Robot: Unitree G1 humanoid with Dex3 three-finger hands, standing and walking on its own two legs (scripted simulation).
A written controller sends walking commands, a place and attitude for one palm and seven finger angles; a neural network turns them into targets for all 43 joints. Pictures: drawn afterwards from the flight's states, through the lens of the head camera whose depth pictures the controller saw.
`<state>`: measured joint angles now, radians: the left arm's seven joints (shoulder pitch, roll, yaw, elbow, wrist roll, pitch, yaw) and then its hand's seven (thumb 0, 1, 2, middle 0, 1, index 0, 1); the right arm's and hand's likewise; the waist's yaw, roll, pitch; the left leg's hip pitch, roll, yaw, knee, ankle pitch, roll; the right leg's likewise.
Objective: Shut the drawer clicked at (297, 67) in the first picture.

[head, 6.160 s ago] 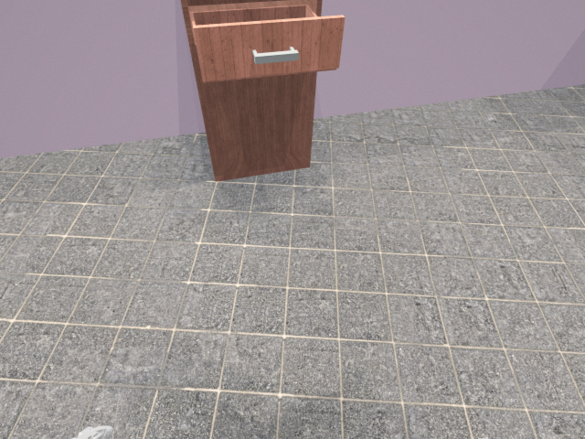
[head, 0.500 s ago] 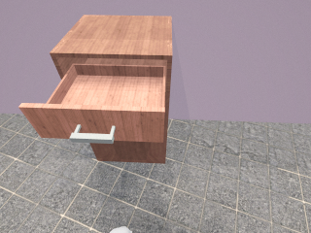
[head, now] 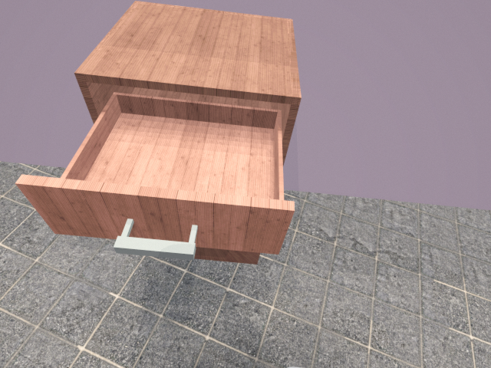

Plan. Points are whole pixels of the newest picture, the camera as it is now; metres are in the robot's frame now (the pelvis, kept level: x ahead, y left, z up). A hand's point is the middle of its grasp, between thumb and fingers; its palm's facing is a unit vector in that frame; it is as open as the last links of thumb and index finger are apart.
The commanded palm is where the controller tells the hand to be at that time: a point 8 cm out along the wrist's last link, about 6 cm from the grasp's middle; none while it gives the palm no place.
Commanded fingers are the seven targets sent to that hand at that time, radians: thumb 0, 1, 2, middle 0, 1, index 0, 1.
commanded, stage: come to a stop and stand still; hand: left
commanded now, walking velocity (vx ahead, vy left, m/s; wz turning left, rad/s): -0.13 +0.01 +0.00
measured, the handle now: (158, 237) +0.32 +0.18 -0.01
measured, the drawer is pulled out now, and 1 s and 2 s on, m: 0.30 0.30 0.30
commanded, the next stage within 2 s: look again from close up in 0.88 s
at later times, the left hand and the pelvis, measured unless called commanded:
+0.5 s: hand out of the picture +0.02 +0.13 -0.15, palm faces +0.05 -0.95 -0.30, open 7.3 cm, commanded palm none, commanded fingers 0.00 0.90 0.90 -0.20 -0.30 -0.20 -0.30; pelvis -0.03 -0.07 +0.00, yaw +0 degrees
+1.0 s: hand out of the picture -0.04 +0.13 -0.18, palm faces +0.02 -0.98 -0.21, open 7.4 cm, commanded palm none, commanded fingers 0.00 0.90 0.90 -0.20 -0.30 -0.20 -0.30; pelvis -0.04 -0.05 -0.01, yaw -1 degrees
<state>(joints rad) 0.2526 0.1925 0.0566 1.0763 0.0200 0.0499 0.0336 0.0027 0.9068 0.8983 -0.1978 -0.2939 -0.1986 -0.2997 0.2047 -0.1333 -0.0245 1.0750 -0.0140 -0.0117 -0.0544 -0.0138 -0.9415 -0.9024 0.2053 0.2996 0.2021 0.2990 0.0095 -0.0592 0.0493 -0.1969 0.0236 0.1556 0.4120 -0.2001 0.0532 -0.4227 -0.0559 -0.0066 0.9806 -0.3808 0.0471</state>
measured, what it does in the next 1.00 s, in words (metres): steps on the spot: right foot, then left foot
